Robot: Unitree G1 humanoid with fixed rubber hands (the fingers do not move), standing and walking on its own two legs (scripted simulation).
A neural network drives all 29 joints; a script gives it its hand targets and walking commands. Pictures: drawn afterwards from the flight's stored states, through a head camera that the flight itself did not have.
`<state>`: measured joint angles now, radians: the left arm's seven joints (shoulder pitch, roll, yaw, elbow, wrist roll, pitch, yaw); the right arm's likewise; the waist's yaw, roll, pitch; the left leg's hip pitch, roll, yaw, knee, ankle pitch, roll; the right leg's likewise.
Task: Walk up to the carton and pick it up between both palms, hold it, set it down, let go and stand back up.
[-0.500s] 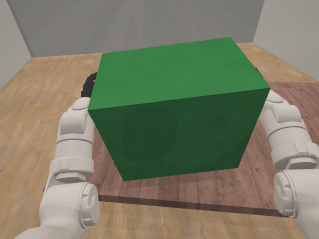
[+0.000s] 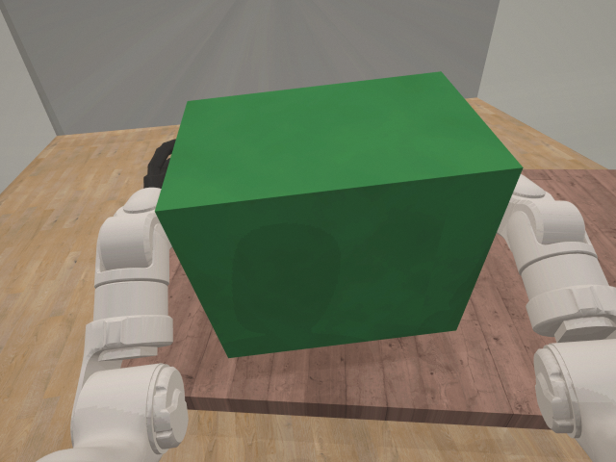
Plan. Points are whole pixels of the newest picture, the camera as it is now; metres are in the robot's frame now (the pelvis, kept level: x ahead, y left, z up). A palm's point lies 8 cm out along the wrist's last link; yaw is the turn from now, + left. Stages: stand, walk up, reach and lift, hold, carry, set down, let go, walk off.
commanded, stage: reach and lift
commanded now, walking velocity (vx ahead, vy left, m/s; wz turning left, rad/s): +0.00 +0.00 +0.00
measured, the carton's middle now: (329, 222) +0.36 -0.02 +0.20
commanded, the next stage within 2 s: hold in 0.76 s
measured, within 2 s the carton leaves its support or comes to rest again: neither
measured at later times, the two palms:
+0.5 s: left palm (155, 174) +0.36 +0.18 +0.28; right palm (510, 156) +0.35 -0.22 +0.29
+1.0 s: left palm (151, 162) +0.35 +0.18 +0.30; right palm (517, 136) +0.35 -0.23 +0.31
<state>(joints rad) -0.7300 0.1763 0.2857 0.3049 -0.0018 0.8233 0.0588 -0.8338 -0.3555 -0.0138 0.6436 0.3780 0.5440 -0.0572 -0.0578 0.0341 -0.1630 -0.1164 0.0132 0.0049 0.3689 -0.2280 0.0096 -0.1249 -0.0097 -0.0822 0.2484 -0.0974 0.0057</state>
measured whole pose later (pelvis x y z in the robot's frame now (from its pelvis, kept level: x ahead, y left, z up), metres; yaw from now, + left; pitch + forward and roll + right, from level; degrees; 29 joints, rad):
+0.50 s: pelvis -0.02 -0.01 +0.00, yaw +0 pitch -1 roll -1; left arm -0.91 0.25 0.26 0.54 -0.02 0.83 0.04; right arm -1.02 -0.37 -0.02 0.82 0.37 0.60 -0.06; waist -0.06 0.03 -0.21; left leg -0.16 0.01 0.00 0.37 -0.20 0.01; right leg -0.18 -0.01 -0.08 0.27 -0.08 0.00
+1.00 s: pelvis -0.01 -0.01 +0.00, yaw +0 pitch -1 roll -1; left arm -0.92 0.27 0.26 0.49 -0.04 0.89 0.04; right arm -1.06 -0.41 0.06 0.80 0.45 0.66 -0.10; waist -0.05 0.04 -0.23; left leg -0.14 0.02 0.00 0.37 -0.21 0.00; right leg -0.16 0.00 -0.08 0.26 -0.08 -0.01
